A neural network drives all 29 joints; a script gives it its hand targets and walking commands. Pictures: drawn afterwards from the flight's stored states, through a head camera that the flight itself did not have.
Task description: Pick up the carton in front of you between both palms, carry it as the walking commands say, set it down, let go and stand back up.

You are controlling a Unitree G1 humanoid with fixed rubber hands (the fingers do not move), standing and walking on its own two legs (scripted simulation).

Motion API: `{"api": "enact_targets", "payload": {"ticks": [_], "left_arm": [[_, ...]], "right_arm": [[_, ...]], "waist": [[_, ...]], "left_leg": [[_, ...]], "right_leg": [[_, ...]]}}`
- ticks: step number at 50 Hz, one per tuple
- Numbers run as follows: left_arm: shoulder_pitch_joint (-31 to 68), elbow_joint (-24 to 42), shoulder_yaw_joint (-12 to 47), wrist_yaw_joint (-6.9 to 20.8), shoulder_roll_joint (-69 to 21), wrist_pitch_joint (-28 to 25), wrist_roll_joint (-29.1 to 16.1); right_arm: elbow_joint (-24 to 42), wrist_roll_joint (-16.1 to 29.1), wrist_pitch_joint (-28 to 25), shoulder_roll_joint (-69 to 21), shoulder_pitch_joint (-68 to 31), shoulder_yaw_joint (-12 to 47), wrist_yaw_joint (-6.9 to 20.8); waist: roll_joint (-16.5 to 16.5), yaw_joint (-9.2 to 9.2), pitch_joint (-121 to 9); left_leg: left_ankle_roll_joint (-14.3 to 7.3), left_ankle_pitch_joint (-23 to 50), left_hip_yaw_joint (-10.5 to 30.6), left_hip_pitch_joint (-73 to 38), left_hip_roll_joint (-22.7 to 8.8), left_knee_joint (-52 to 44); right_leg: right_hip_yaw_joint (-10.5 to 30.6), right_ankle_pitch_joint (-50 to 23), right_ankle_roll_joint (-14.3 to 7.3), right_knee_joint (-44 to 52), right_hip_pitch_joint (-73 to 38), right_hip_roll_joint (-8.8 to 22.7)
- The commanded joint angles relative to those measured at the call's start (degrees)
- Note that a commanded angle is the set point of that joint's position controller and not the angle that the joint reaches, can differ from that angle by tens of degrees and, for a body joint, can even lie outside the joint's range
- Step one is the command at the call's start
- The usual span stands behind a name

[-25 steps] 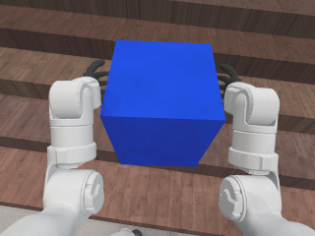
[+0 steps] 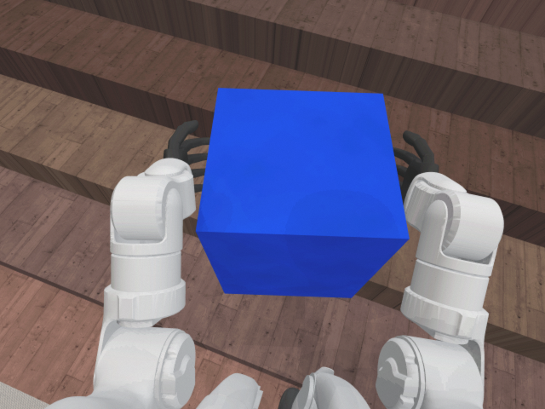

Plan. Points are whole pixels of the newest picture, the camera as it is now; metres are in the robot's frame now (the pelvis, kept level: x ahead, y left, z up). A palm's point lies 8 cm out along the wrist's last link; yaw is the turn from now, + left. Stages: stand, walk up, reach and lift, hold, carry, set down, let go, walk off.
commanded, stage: carry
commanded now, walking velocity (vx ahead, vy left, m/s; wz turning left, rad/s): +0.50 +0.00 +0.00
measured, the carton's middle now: (293, 206) +0.39 +0.05 +0.04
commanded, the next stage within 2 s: none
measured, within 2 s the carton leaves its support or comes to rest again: neither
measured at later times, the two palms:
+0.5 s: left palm out of the picture +0.74 +0.11 +0.36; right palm out of the picture +0.68 -0.19 +0.34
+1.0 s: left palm out of the picture +0.97 +0.13 +0.46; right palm out of the picture +1.02 -0.16 +0.47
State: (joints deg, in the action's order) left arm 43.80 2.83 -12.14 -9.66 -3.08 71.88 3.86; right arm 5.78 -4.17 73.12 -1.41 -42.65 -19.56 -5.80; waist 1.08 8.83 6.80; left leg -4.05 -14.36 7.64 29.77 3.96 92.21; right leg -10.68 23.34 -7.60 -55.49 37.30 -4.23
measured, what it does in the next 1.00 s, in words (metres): climbs: left foot 0.14 m higher, then right foot 0.14 m higher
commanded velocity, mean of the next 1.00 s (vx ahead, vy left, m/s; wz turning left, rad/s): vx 0.50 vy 0.00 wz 0.00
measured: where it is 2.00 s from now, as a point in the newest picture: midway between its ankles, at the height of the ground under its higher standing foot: (338, 118)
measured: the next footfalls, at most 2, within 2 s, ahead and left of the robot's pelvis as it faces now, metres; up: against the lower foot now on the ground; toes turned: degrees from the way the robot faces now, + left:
left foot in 0.30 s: +0.43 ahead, +0.11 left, +0.14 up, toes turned +6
right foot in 0.76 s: +0.67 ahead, -0.16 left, +0.29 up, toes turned -6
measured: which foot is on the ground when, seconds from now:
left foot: up 0.00-0.28, down 0.30-0.82, up 0.84-1.00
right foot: down 0.00-0.30, up 0.32-0.74, down 0.76-1.00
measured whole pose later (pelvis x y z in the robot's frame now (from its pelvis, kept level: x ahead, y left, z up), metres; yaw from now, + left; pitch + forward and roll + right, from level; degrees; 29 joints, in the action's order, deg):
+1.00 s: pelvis +0.62 -0.08 +0.33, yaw +1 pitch +4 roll -1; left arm 47.0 -3.7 -13.6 -11.8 -0.9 74.9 -0.6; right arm -1.4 -7.1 77.2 -1.3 -48.6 -21.2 -5.6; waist 0.8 10.2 4.9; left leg -5.6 -15.8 1.6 45.4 3.0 98.7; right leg -9.1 19.7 -4.4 -39.2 23.7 -0.6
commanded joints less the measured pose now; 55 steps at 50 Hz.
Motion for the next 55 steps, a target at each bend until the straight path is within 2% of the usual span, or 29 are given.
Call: {"api": "enact_targets", "payload": {"ticks": [1, 5, 8, 11, 12, 13, 14, 15, 16, 17, 18, 20, 23, 26, 28, 30, 34, 36, 38, 39, 40, 41, 42, 43, 45, 47, 51, 53, 55], "left_arm": [[49.9, 10.4, 44.4, 16.7, -64.5, -1.0, -34.1], [53.3, 8.1, 43.1, 17.9, -62.9, -0.5, -36.7], [51.1, 3.3, 38.8, 18.4, -59.3, 1.0, -35.0], [48.7, -4.0, 33.6, 19.0, -55.5, 3.1, -33.2], [50.6, -5.3, 32.0, 18.9, -54.4, 3.8, -32.3], [50.5, -6.7, 30.0, 18.7, -53.8, 4.7, -31.4], [50.7, -7.2, 28.5, 18.6, -53.1, 5.5, -30.4], [51.9, -7.8, 27.5, 18.5, -52.7, 6.2, -29.5], [52.2, -8.2, 27.0, 18.2, -52.5, 6.8, -28.4], [50.4, -8.9, 25.1, 17.7, -53.7, 6.8, -26.1], [48.6, -10.8, 23.1, 17.0, -49.1, 7.1, -22.7], [48.1, -9.0, 20.2, 16.0, -48.8, 6.7, -18.9], [49.5, -8.1, 15.6, 14.2, -44.6, 5.8, -14.1], [46.5, -12.1, 14.3, 12.9, -42.1, 5.3, -10.8], [44.3, -15.6, 14.4, 12.7, -43.3, 5.5, -9.8], [44.7, -18.3, 14.9, 12.7, -44.5, 5.7, -10.1], [46.5, -20.6, 16.9, 12.6, -48.5, 5.5, -11.9], [48.3, -19.5, 19.6, 12.9, -52.3, 5.7, -14.9], [50.9, -17.0, 23.1, 13.2, -57.4, 5.6, -19.8], [53.3, -14.6, 25.3, 13.2, -59.6, 5.3, -22.0], [56.0, -11.2, 27.5, 13.2, -61.4, 4.8, -24.7], [54.2, -9.4, 28.1, 13.6, -63.3, 4.1, -27.1], [55.0, -6.4, 30.7, 13.6, -62.3, 3.0, -28.8], [55.6, -3.9, 31.0, 14.1, -65.0, 2.7, -31.3], [63.2, 5.2, 33.5, 15.1, -66.1, 1.4, -34.3], [64.9, 8.5, 35.5, 15.9, -67.2, 1.1, -36.0], [58.7, 7.8, 35.4, 16.1, -61.8, 2.5, -34.5], [53.8, 4.6, 33.8, 16.2, -58.8, 3.8, -32.0], [50.6, 0.6, 32.4, 16.5, -55.8, 5.0, -30.0]], "right_arm": [[2.0, 14.8, -0.8, -50.4, -38.4, 36.5, 10.8], [-1.2, 10.8, -2.1, -46.4, -35.7, 35.1, 8.4], [-3.5, 9.6, -0.9, -44.5, -36.3, 34.7, 6.9], [-6.8, 9.5, 1.3, -41.6, -39.4, 33.6, 5.7], [-7.7, 10.8, 2.1, -41.7, -41.7, 34.1, 5.4], [-8.8, 12.3, 3.1, -43.0, -43.3, 34.8, 5.2], [-8.6, 14.4, 3.9, -44.8, -45.8, 36.1, 5.3], [-7.6, 16.9, 4.4, -47.6, -48.7, 36.9, 5.8], [-7.2, 19.7, 4.8, -50.0, -50.3, 37.8, 6.5], [-7.4, 21.8, 4.5, -51.4, -51.9, 38.6, 7.3], [-11.2, 25.9, 4.8, -57.0, -48.9, 39.2, 8.4], [-6.1, 31.5, 4.2, -62.6, -59.3, 41.2, 10.5], [-4.5, 37.5, 3.5, -68.0, -68.9, 41.9, 12.5], [-8.1, 37.6, 3.2, -68.0, -68.1, 39.8, 13.1], [-12.4, 35.2, 3.4, -66.8, -64.1, 36.6, 13.4], [-16.6, 32.9, 3.5, -65.9, -60.6, 33.7, 13.8], [-19.9, 30.2, 3.1, -64.6, -58.8, 30.1, 15.1], [-20.2, 28.5, 3.1, -64.3, -57.6, 28.9, 15.0], [-19.1, 26.1, 3.3, -62.7, -54.6, 27.7, 14.4], [-17.3, 24.1, 3.5, -61.4, -55.2, 28.0, 13.6], [-15.6, 23.1, 3.5, -60.4, -55.0, 27.8, 12.7], [-14.1, 21.3, 2.9, -57.9, -52.9, 27.5, 11.8], [-14.8, 19.4, 2.8, -59.6, -47.6, 27.4, 11.4], [-13.9, 16.3, 2.3, -56.0, -46.0, 26.4, 10.4], [-8.9, 15.2, 2.0, -55.0, -48.2, 26.7, 9.4], [-5.1, 14.5, 1.5, -52.1, -49.3, 28.4, 8.3], [-3.2, 13.4, 1.5, -48.8, -44.4, 31.9, 6.9], [-4.6, 13.2, 2.5, -47.9, -42.4, 33.1, 6.7], [-6.6, 13.1, 3.6, -47.1, -42.2, 33.9, 6.7]], "waist": [[0.0, -1.05, -39.3], [3.8, -2.31, -32.0], [-6.0, -0.08, -32.2], [-4.4, -3.4, -25.7], [-4.1, -4.26, -24.0], [-13.0, -8.22, -28.9], [-17.2, -12.06, -34.6], [-17.8, -18.8, -40.9], [-10.5, -22.12, -45.4], [12.7, -15.42, -51.6], [7.3, -15.65, -54.0], [-1.6, -14.66, -42.2], [-5.0, -13.07, -34.3], [-5.7, -14.02, -33.0], [1.8, -15.85, -33.5], [0.9, -17.46, -31.5], [0.3, -13.09, -23.4], [9.3, -10.64, -22.9], [18.5, -5.42, -32.9], [17.4, -1.87, -38.7], [10.2, 2.01, -45.6], [8.5, 3.45, -42.9], [-18.5, -1.86, -48.9], [-13.0, -2.17, -55.7], [-5.4, -3.34, -46.5], [-4.6, -4.76, -39.4], [0.3, -2.38, -36.8], [-6.7, -0.77, -36.7], [-6.4, 0.76, -33.1]], "left_leg": [[-2.4, -6.7, 1.3, 27.9, 0.5, 18.1], [-2.2, -9.9, -8.8, 29.7, -3.2, 1.3], [-4.1, -15.1, -12.9, 45.1, -3.9, 14.4], [-4.2, -16.6, -16.8, 31.8, -6.1, -12.2], [-4.3, -11.9, -23.1, 13.9, -2.2, -24.5], [-5.7, -3.3, -25.4, -1.1, 1.3, -23.7], [-6.1, 1.9, -24.9, -8.3, 2.4, -26.7], [-5.6, 6.3, -21.7, -19.7, 3.0, -38.2], [-5.3, 6.2, -16.5, -29.2, 3.5, -50.4], [-21.0, 23.4, 31.5, -44.8, -21.2, -62.3], [-24.7, 15.9, 41.1, -38.3, -21.7, -66.6], [-18.3, 6.0, 30.9, -33.3, -19.2, -65.8], [-12.0, 2.0, 18.7, -28.0, -17.3, -68.4], [-12.1, 14.3, 12.3, -30.9, -18.4, -69.3], [-15.0, 18.0, 13.3, -39.0, -21.5, -71.0], [-15.4, 11.8, 15.0, -48.4, -24.1, -71.7], [-10.2, 0.5, 0.8, -31.6, -16.8, -83.8], [-8.8, 26.2, -13.8, -12.3, -12.3, -88.6], [-7.4, 79.3, -18.9, -22.3, -14.1, -74.4], [-5.0, 94.3, -19.1, -29.4, -13.2, -60.1], [-0.4, 91.7, -19.3, -31.5, -10.3, -39.8], [1.1, 49.8, -13.8, -19.9, -8.8, -28.6], [6.8, 0.5, -7.4, 6.6, 4.4, 0.6], [2.9, -0.2, 5.2, 8.7, 3.4, 15.8], [-0.8, -0.6, 2.3, 19.5, 0.0, 15.7], [-2.1, 0.6, 0.7, 23.8, -3.3, 10.5], [-2.3, -6.4, -8.0, 30.8, -5.1, -2.2], [-3.2, -11.5, -9.5, 42.2, -5.6, 9.7], [-3.7, -21.2, -8.6, 57.9, -6.5, 20.8]], "right_leg": [[40.2, -33.2, -8.4, 25.5, -53.2, 18.0], [28.2, -39.6, -5.4, 30.5, -51.0, 18.0], [27.1, -51.0, -8.4, 31.8, -61.4, 19.6], [16.5, -45.2, -5.9, 42.2, -44.6, 14.5], [10.6, -56.5, -5.3, 45.3, -30.4, 12.1], [7.9, -85.8, -5.3, 40.7, -25.5, 13.8], [5.3, -101.3, -4.2, 31.8, -27.5, 15.1], [3.3, -104.1, -1.8, 17.1, -28.5, 15.0], [3.8, -86.9, -0.4, 0.2, -26.2, 11.5], [11.5, -11.4, 6.9, -31.4, -3.7, -3.4], [22.0, -7.4, 5.5, -50.2, -2.7, -3.8], [19.4, -9.4, 2.7, -55.6, 9.5, 0.0], [16.7, -8.6, 0.6, -51.6, 13.6, 3.7], [10.5, -3.5, 0.3, -43.2, 16.9, 4.9], [10.4, -0.1, -0.8, -56.4, 29.1, 5.9], [13.2, 7.7, -1.0, -65.6, 45.7, 8.4], [5.5, 4.2, 1.5, -42.1, 34.8, 12.0], [-1.6, -4.2, 0.7, -20.8, 5.2, 9.2], [-5.6, -8.7, -1.5, -15.3, -5.4, 3.3], [-6.0, -8.7, -1.2, -6.5, -11.5, -0.2], [-1.2, -16.4, -1.2, 9.9, -22.5, -1.5], [11.5, -22.5, 0.5, 25.2, -31.9, 2.5], [48.7, -66.2, -12.0, 27.5, -52.1, 21.3], [50.5, -62.5, -14.4, 24.3, -53.8, 22.0], [42.1, -31.7, -8.7, 24.1, -49.5, 18.7], [35.1, -19.6, -5.8, 26.8, -46.5, 18.0], [28.0, -30.9, -6.4, 30.1, -52.7, 20.1], [27.9, -44.3, -8.8, 30.8, -61.5, 22.8], [28.1, -46.2, -9.6, 32.3, -68.8, 24.8]]}}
